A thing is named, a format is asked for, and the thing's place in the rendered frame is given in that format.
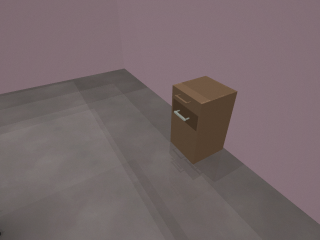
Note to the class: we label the drawer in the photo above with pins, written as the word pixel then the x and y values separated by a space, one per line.
pixel 186 113

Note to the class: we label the cabinet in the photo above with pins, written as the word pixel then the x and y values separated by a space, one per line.
pixel 213 103

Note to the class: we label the handle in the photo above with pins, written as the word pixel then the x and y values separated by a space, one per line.
pixel 180 99
pixel 184 119

